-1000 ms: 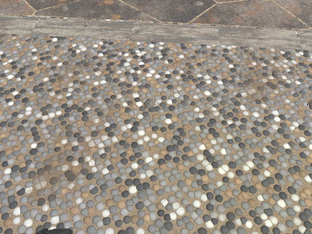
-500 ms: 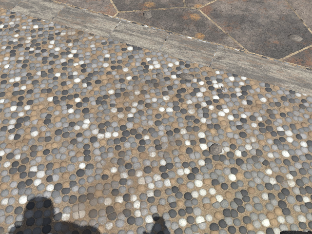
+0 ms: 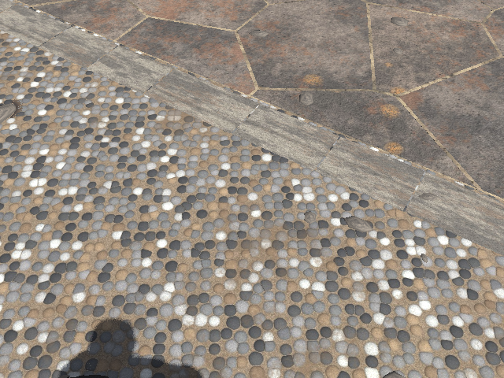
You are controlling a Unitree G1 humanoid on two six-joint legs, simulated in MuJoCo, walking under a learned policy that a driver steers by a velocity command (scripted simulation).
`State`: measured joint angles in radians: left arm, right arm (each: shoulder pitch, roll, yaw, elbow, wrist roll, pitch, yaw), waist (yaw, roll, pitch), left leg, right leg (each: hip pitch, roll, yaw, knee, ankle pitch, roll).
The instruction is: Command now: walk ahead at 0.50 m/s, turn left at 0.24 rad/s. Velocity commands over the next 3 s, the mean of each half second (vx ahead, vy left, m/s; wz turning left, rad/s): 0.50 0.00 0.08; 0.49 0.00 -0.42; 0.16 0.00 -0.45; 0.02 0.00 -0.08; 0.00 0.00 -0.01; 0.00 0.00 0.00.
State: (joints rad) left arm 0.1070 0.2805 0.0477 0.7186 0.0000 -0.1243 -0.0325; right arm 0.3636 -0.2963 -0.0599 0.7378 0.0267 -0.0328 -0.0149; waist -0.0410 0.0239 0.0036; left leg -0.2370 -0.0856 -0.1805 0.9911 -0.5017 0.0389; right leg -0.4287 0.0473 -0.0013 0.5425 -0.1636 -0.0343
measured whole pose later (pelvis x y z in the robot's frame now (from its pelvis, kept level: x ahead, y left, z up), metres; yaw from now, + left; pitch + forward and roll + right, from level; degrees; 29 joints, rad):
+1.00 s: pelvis +0.53 +0.00 -0.01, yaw -15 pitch +2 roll +2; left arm 0.07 0.28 0.06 0.68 -0.02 -0.03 -0.05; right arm 0.32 -0.29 -0.07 0.85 0.00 -0.04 -0.02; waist -0.04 -0.02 0.06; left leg -0.01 0.07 0.22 0.68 -0.50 -0.04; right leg -0.52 0.01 -0.05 0.62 -0.10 -0.10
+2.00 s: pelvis +0.72 -0.06 +0.01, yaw -30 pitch -1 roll +0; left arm 0.24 0.22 0.03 0.86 0.01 0.00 0.02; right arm 0.16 -0.25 -0.04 0.87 -0.01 0.00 -0.02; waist -0.01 0.01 0.03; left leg -0.27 0.01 -0.03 0.52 -0.22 -0.03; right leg -0.17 0.00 0.06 0.54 -0.35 0.01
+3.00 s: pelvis +0.72 -0.07 +0.01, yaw -28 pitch -1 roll +0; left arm 0.32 0.19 0.00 1.08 0.00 -0.01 0.03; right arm 0.21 -0.20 -0.03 1.12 0.00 0.02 -0.05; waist -0.01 0.01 0.04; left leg -0.26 0.02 -0.06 0.49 -0.21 -0.04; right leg -0.13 0.01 0.03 0.48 -0.32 0.00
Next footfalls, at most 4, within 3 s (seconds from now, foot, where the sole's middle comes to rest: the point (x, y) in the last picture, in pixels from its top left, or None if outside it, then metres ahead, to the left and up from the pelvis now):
0.44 left None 0.39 0.15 -0.76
0.98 right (298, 313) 0.66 -0.12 -0.76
1.42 left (245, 254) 0.86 0.02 -0.76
1.72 right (317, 310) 0.66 -0.17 -0.76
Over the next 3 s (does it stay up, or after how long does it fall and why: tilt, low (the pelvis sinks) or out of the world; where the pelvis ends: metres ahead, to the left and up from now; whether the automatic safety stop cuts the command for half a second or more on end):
stays up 0.72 -0.07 0.01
